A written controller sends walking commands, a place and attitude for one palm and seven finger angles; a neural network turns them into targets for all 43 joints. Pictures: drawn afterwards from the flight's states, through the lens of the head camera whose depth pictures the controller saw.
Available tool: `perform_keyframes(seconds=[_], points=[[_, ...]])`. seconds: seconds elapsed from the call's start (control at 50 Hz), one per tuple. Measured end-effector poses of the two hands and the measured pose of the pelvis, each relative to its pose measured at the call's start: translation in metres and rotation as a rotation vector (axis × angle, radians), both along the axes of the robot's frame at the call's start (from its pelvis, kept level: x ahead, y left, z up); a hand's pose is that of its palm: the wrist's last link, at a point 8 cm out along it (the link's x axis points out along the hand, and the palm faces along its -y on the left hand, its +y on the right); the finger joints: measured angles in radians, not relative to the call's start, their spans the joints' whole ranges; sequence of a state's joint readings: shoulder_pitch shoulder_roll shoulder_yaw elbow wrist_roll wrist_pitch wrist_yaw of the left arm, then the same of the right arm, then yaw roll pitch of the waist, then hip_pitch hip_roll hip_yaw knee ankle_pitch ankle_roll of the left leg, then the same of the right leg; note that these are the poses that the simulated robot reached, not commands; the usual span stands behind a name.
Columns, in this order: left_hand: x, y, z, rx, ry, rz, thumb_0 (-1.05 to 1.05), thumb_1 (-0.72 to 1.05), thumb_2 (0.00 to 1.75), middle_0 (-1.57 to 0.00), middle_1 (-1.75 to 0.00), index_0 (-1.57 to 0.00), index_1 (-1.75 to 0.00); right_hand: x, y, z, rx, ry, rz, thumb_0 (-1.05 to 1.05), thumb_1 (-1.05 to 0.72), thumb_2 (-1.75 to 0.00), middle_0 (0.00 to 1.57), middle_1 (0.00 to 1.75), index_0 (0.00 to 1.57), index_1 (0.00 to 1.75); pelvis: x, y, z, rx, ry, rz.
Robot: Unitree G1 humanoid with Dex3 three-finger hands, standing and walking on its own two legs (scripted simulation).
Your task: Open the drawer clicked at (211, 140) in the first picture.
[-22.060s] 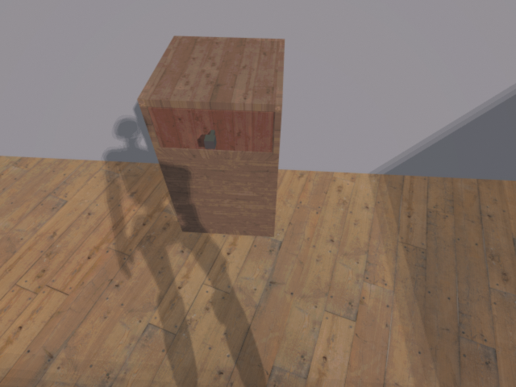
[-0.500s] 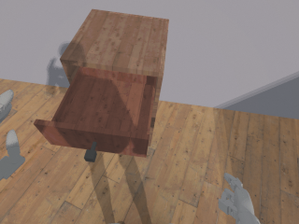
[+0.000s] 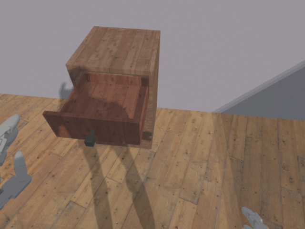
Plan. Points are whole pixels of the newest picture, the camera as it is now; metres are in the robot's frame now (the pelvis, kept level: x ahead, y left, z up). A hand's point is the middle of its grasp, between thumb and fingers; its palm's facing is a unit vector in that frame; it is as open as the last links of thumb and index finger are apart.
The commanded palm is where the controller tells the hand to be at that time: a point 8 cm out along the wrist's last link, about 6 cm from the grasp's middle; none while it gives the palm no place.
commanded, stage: stop stepping back and stand still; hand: left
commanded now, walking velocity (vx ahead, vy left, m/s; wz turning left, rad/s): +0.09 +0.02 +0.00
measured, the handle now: (91, 137) +0.49 +0.26 -0.16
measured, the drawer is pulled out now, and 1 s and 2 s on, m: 0.30 0.30 0.30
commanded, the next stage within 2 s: let the arm hang, fingers relaxed in 0.48 s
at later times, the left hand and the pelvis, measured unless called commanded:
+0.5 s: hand (7, 195) +0.16 +0.24 +0.16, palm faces +0.37 -0.82 -0.43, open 7.4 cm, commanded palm +0.10 +0.29 +0.17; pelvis -0.03 +0.01 -0.01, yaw +0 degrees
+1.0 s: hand out of the picture -0.03 +0.21 -0.18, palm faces +0.05 -0.98 -0.20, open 6.9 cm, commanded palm none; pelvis -0.04 +0.03 +0.00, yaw +0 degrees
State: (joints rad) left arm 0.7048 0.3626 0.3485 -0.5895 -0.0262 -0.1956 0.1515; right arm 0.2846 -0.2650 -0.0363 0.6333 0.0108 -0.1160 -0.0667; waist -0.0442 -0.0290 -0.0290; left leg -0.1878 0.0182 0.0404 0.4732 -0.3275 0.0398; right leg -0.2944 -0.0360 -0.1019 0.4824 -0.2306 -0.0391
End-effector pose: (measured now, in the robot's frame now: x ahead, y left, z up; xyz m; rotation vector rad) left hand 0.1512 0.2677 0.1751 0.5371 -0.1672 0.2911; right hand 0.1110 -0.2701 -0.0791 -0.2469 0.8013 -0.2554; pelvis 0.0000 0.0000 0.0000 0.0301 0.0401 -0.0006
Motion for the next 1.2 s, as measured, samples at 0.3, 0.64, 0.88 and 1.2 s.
perform_keyframes(seconds=[0.3, 0.64, 0.88, 1.2], points=[[-0.043, 0.017, 0.005, -0.003, -0.125, 0.018, 0.01, 0.89, 0.9, -0.21, -0.31, -0.22, -0.31, -0.009, 0.044, -0.002, 0.074, -0.113, 0.056, 0.01, -0.9, -0.9, 0.2, 0.3, 0.2, 0.3, -0.039, 0.011, -0.007, -0.017, -0.074, -0.027], [-0.007, 0.034, -0.049, -0.031, 0.104, 0.006, 0.0, 0.89, 0.9, -0.2, -0.3, -0.21, -0.31, -0.006, 0.055, -0.023, 0.101, 0.026, 0.116, 0.01, -0.9, -0.9, 0.2, 0.3, 0.21, 0.3, -0.029, 0.024, -0.009, -0.03, -0.031, 0.014], [-0.123, -0.023, -0.324, -0.543, 1.306, 0.207, -0.01, 0.96, 0.9, -0.2, -0.3, -0.2, -0.3, -0.088, 0.06, -0.05, 0.098, 0.383, 0.014, 0.01, -0.91, -0.9, 0.2, 0.3, 0.2, 0.3, -0.035, 0.027, -0.008, -0.028, -0.08, -0.006], [-0.232, -0.006, -0.315, -0.514, 1.582, 0.39, 0.0, 0.93, 0.9, -0.2, -0.3, -0.2, -0.3, -0.192, 0.094, -0.068, 0.216, 0.688, -0.057, 0.01, -0.91, -0.9, 0.2, 0.3, 0.2, 0.3, -0.037, 0.027, -0.002, -0.033, -0.082, -0.003]])
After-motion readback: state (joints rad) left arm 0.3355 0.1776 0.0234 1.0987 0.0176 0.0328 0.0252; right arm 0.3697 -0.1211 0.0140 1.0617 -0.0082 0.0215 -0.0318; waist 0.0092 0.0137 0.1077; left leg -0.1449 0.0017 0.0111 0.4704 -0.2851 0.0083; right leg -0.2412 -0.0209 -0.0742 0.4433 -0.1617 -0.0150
